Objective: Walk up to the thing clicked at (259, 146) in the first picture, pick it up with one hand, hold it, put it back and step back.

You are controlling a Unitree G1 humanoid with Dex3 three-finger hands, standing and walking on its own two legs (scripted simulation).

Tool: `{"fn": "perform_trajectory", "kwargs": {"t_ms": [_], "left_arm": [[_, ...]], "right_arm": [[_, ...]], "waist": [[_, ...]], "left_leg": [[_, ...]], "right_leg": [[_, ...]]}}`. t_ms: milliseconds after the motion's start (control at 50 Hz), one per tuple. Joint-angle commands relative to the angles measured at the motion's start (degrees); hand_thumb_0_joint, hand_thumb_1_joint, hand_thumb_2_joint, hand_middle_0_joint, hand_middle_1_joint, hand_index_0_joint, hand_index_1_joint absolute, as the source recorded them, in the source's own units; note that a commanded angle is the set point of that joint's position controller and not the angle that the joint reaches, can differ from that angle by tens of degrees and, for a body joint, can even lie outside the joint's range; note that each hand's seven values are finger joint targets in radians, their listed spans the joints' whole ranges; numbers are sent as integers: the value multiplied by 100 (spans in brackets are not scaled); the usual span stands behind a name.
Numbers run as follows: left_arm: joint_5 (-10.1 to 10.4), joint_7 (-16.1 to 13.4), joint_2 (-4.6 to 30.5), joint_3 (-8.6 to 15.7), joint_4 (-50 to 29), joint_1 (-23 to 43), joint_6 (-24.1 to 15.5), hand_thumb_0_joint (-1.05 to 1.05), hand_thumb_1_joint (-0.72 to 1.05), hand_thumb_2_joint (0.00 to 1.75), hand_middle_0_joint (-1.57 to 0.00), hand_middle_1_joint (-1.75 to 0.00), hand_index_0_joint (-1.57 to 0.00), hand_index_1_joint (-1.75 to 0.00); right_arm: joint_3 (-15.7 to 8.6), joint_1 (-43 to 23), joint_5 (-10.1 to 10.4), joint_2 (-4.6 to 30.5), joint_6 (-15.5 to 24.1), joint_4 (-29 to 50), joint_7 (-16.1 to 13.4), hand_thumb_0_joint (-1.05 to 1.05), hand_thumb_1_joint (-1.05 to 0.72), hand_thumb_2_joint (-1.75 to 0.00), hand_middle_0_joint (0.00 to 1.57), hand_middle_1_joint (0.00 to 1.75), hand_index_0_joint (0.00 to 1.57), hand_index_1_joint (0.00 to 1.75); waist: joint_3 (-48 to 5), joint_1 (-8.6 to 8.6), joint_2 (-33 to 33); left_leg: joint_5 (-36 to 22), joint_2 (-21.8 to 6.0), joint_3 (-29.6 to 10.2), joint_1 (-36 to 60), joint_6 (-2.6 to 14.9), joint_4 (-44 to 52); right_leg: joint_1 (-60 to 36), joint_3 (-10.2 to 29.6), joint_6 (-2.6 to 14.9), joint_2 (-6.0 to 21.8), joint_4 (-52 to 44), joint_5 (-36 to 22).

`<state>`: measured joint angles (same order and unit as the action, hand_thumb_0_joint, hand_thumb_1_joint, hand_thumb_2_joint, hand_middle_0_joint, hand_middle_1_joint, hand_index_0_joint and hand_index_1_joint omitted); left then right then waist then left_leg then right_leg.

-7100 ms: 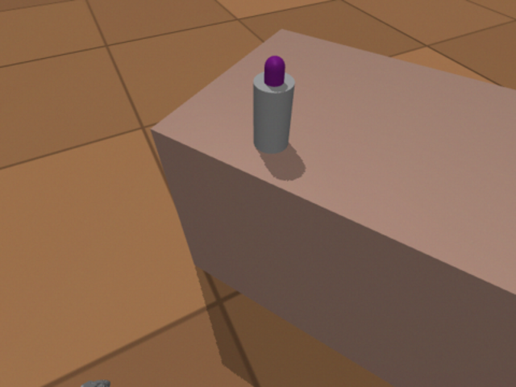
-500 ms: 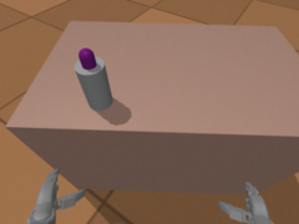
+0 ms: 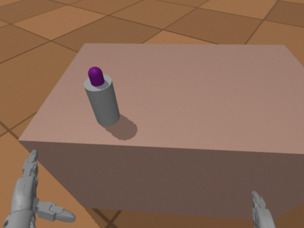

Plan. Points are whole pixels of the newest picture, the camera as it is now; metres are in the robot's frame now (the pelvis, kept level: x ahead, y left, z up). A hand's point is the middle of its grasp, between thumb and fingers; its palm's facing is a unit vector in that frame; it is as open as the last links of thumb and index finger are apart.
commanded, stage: rise first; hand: left
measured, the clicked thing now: (102, 95) +0.47 +0.21 +0.08
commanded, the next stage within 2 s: go down in 1.08 s
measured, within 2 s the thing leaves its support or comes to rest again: neither
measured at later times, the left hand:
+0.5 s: hand (34, 187) +0.16 +0.26 +0.10, palm faces +0.37 -0.83 -0.43, open 17.6 cm
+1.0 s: hand (26, 177) +0.16 +0.26 +0.14, palm faces +0.38 -0.81 -0.45, open 17.7 cm
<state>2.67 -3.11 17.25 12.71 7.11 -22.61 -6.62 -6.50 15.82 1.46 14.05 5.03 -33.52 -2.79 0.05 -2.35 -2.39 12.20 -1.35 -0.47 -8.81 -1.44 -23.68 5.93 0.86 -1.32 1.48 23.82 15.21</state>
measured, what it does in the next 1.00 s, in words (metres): stands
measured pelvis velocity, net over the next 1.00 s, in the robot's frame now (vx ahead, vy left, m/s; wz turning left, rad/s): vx -0.02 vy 0.00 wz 0.01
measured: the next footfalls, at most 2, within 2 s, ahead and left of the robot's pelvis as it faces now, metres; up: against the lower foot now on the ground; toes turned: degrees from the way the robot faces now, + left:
none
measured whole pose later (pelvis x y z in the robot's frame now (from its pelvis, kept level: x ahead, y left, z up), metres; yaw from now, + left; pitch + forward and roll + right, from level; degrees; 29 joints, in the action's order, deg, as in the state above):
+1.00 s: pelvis -0.02 +0.00 +0.00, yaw +1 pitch -5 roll +0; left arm 2.5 -1.2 19.9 19.2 -13.4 -26.0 -18.2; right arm -10.1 14.1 1.1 13.8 8.1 -37.2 -2.0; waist 3.0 -3.5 -3.2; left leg 10.5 -0.9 -1.2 -8.0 -1.3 -23.3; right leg 5.1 0.1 -1.4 1.8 24.1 14.2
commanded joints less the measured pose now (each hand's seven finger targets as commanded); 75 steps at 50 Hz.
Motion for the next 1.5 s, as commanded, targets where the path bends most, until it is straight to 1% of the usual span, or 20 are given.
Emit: {"fn": "perform_trajectory", "kwargs": {"t_ms": [0,140,160,180,240,280,360,540,580,740,780,860,960,980,1160,1180,1200,1220,1320,1480], "left_arm": [[53,-59,1229,764,-1628,542,-423,0,-55,1,-3,-3,-3,-4],[19,-38,1251,935,-2020,302,-636,0,-55,1,-4,-4,-4,-4],[21,-26,1186,841,-2052,169,-676,0,-55,1,-4,-4,-4,-4],[37,-26,1339,1035,-1975,182,-697,0,-56,1,-4,-4,-4,-4],[18,16,1177,915,-2346,134,-836,0,-55,1,-4,-3,-3,-4],[38,4,1338,1067,-2338,191,-906,0,-56,1,-4,-4,-4,-4],[57,42,1303,1053,-2572,175,-1019,0,-56,2,-4,-4,-4,-4],[33,31,1341,1180,-2950,75,-1249,0,-57,4,-4,-4,-3,-5],[43,41,1352,1204,-2856,22,-1260,0,-57,4,-3,-3,-2,-5],[62,87,1262,1200,-3053,32,-1387,0,-59,5,-4,-4,-3,-5],[62,88,1327,1266,-3079,78,-1413,0,-59,6,-4,-4,-3,-6],[77,82,1401,1306,-3393,236,-1507,0,-60,7,-4,-4,-3,-6],[68,70,1437,1410,-3190,78,-1486,0,-61,8,-5,-4,-3,-6],[71,83,1348,1329,-3219,122,-1493,0,-61,8,-5,-4,-3,-6],[77,70,1518,1523,-3343,251,-1569,0,-61,5,-6,-10,-6,-10],[136,239,961,1335,-3181,284,-1745,0,-59,11,-2,-3,0,-6],[73,108,1696,1680,-3267,180,-1650,0,-61,6,-6,-11,-6,-11],[155,260,1071,1441,-3080,411,-1780,0,-61,5,-6,-7,-6,-8],[265,434,1603,1837,-2713,1095,-1785,0,-61,5,-6,-8,-6,-8],[730,1135,2132,1843,-1502,2872,-1241,0,-61,7,-5,-5,-4,-5]], "right_arm": [[-392,-743,-14,834,289,810,-58,0,54,-2,5,5,5,5],[-369,-840,-75,732,310,500,-58,0,53,-2,5,5,5,5],[-433,-897,-69,828,328,479,-68,0,53,-2,5,5,5,5],[-617,-732,-96,1043,333,463,-91,0,53,-2,5,5,5,5],[-204,-841,-56,488,342,368,-28,0,54,-2,5,5,5,5],[-454,-892,-71,880,378,583,-61,0,53,-2,5,5,5,5],[-493,-881,-54,832,427,346,-48,0,53,-3,5,5,5,5],[-439,-816,-50,708,560,387,-56,0,53,-3,5,5,5,5],[-627,-831,-42,904,566,413,-69,0,54,-3,5,5,5,5],[-431,-717,0,588,577,348,36,0,53,-4,5,5,5,5],[-675,-800,-3,913,607,599,10,0,53,-4,5,5,5,5],[-532,-831,18,716,633,632,39,0,52,-5,5,5,5,5],[-714,-718,-15,917,647,548,4,0,52,-5,5,5,5,5],[-502,-778,-8,674,641,542,32,0,51,-5,5,5,5,5],[-636,-693,-4,835,617,536,7,0,50,-5,5,5,5,5],[-373,-697,-90,459,543,283,122,0,57,-5,5,5,5,5],[-709,-830,3,858,588,493,35,0,50,-5,5,5,5,5],[-556,-682,-115,687,540,264,109,0,49,-6,5,5,5,5],[-527,-931,-89,707,432,585,88,0,51,-5,5,5,5,5],[-277,-1110,17,588,429,268,-127,0,52,-5,5,5,5,5]], "waist": [[-224,-7,41],[-126,-98,121],[-54,-63,76],[-125,0,299],[-36,-148,88],[-63,-51,243],[72,-62,40],[-167,-97,159],[-42,-73,124],[150,-167,-102],[8,-96,-23],[-48,-146,-135],[-117,-80,85],[-80,-126,110],[-42,-119,100],[-115,-70,261],[25,-214,-120],[-94,-8,226],[-385,38,193],[-115,299,109]], "left_leg": [[-1171,123,322,295,154,284],[-850,149,309,260,174,318],[-721,151,298,267,167,359],[-688,147,299,297,199,317],[-526,170,307,206,192,383],[-403,159,286,216,200,392],[-212,195,285,182,194,422],[-671,196,252,350,214,363],[-565,200,263,318,207,398],[-288,175,229,152,172,521],[-363,147,208,242,169,514],[-480,184,248,270,166,456],[-596,180,227,324,188,401],[-569,178,225,286,194,397],[-661,181,218,304,188,406],[-464,173,184,55,141,169],[-510,206,239,270,156,451],[-337,161,180,39,141,172],[-444,254,210,59,166,17],[219,262,154,-173,206,73]], "right_leg": [[205,-352,130,-133,-395,-1282],[188,-358,120,-129,-452,-934],[303,-371,134,-136,-454,-785],[257,-366,100,-129,-494,-774],[318,-368,125,-117,-499,-590],[319,-383,115,-135,-536,-473],[441,-354,120,-105,-566,-286],[253,-412,110,-117,-473,-721],[331,-395,118,-116,-487,-629],[301,-446,163,-149,-500,-361],[263,-445,158,-178,-468,-457],[248,-424,155,-141,-472,-538],[248,-422,122,-144,-457,-679],[212,-425,120,-141,-466,-634],[231,-434,125,-142,-435,-716],[414,-432,114,-171,-217,-470],[312,-431,141,-129,-432,-540],[452,-414,123,-173,-215,-371],[497,-334,60,-70,-196,-548],[894,-270,39,-13,-299,-10]]}}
